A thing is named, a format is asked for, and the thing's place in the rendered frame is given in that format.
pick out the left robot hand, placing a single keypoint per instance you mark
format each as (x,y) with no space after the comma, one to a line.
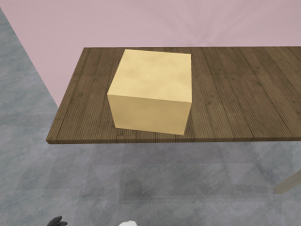
(56,222)

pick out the carton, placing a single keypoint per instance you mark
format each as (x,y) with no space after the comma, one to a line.
(152,91)

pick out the table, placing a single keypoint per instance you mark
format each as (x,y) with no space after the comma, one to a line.
(239,94)

